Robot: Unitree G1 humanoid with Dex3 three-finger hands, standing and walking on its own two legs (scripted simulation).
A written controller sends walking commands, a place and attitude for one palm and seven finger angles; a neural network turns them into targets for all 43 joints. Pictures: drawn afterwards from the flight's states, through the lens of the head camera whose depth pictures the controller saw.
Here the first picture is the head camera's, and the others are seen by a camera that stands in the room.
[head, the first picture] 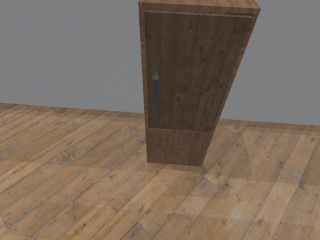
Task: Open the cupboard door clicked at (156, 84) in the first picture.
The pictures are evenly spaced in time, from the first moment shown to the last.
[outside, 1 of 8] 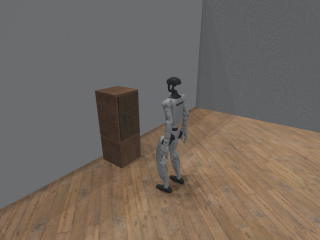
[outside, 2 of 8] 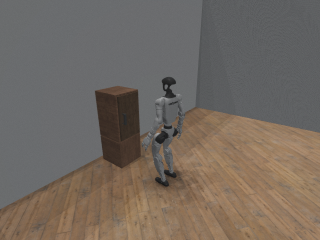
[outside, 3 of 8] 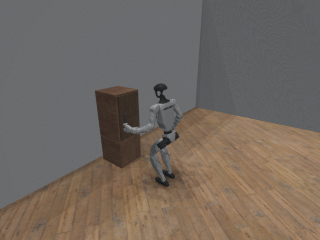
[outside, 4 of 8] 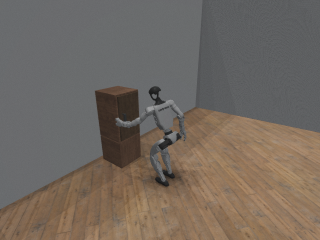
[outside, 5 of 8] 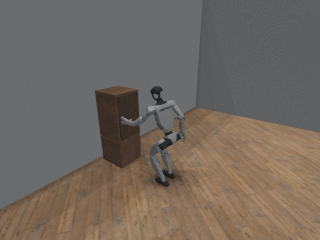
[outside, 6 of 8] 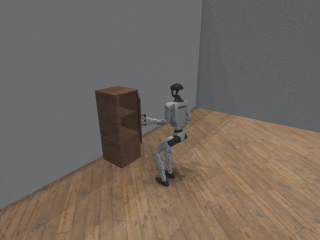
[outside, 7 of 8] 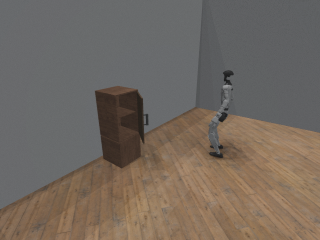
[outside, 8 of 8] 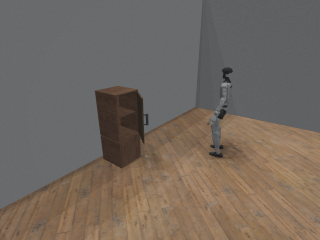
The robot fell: no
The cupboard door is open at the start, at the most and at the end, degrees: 0 53 53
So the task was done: yes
